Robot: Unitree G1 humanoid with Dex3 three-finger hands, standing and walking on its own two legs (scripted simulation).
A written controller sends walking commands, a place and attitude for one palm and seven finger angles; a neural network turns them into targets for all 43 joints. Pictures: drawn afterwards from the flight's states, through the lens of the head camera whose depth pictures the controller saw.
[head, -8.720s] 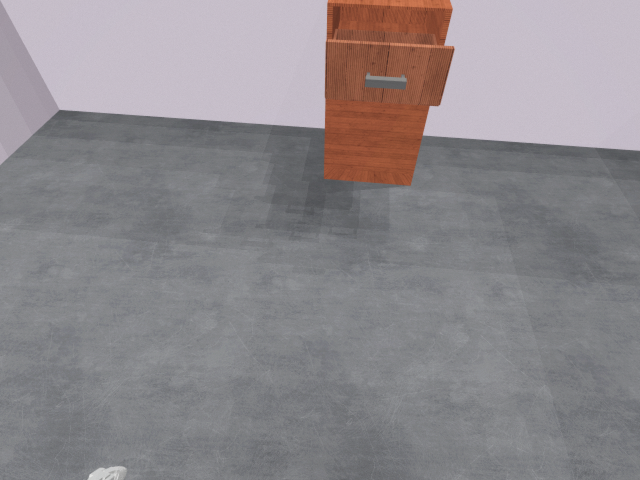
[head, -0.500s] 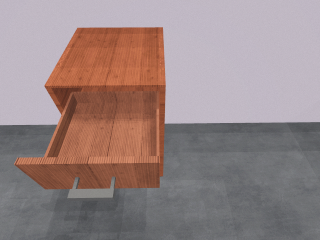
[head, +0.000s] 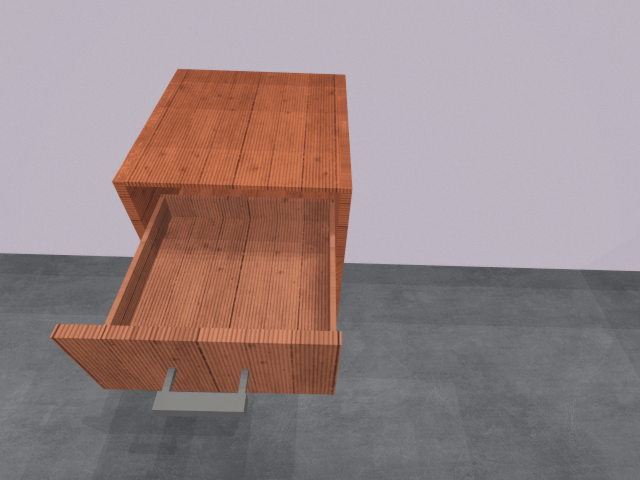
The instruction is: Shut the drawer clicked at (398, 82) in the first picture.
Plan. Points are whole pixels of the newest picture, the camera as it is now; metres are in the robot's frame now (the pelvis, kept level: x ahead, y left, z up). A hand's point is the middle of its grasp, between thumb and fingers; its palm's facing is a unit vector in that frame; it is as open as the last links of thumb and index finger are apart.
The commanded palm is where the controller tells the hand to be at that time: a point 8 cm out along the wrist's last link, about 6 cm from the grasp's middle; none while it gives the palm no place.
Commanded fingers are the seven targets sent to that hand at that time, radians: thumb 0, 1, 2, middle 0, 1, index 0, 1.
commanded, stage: come to a stop and stand still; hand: left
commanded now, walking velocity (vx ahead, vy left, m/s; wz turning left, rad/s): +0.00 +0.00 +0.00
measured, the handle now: (204, 389) +0.25 +0.18 -0.09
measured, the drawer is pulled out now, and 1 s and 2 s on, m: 0.30 0.30 0.28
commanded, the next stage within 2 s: look again from close up in 0.26 s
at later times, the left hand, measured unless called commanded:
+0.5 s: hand out of the picture +0.00 +0.16 -0.17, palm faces +0.03 -0.98 -0.17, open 7.3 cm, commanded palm none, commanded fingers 0.00 0.90 0.90 -0.20 -0.30 -0.20 -0.30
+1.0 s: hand out of the picture +0.02 +0.17 -0.15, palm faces +0.14 -0.96 -0.23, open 7.2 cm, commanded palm +0.08 +0.20 -0.07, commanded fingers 0.00 0.90 0.90 -0.30 -0.41 -0.30 -0.41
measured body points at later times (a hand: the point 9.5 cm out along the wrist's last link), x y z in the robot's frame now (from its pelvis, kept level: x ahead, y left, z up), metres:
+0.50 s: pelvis +0.00 +0.00 +0.00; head +0.00 +0.01 +0.45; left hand -0.01 +0.21 -0.16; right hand -0.01 -0.22 -0.15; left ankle -0.03 +0.08 -0.74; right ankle +0.00 -0.13 -0.74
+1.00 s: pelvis -0.01 -0.01 +0.00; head +0.00 -0.01 +0.45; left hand +0.01 +0.22 -0.13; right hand -0.01 -0.23 -0.15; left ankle -0.03 +0.08 -0.74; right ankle +0.00 -0.13 -0.74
